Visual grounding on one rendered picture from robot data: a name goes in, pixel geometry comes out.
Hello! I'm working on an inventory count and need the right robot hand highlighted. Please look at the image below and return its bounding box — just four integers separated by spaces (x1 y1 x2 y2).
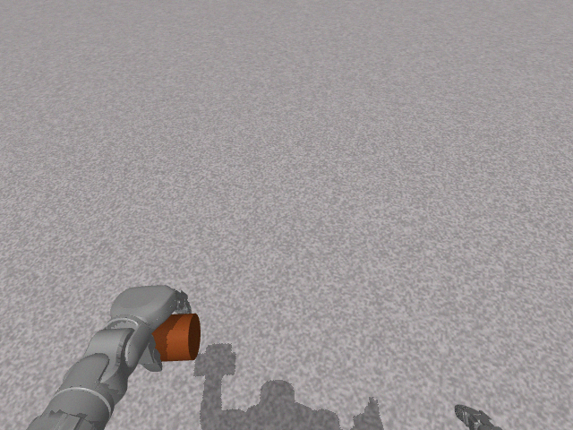
455 404 502 430

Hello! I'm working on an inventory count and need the can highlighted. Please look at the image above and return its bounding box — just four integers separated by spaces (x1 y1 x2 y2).
151 314 201 362

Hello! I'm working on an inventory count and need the left robot arm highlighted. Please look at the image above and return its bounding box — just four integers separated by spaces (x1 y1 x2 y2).
26 314 150 430

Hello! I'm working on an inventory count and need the left robot hand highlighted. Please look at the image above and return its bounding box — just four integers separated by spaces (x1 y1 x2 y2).
110 285 192 372

